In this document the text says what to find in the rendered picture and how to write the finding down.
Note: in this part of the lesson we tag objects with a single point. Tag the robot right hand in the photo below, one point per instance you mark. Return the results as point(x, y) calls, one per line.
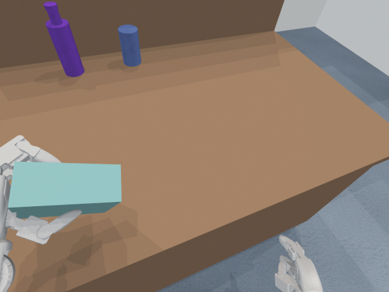
point(303, 276)

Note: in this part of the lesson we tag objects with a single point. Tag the sponge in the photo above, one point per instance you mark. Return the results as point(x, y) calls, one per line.
point(49, 189)

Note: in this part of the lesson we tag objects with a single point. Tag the table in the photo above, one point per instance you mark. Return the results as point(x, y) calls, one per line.
point(227, 135)

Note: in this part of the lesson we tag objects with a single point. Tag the robot left hand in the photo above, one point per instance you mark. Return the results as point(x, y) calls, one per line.
point(33, 228)

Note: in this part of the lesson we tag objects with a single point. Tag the robot left forearm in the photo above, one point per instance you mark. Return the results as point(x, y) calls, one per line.
point(7, 267)

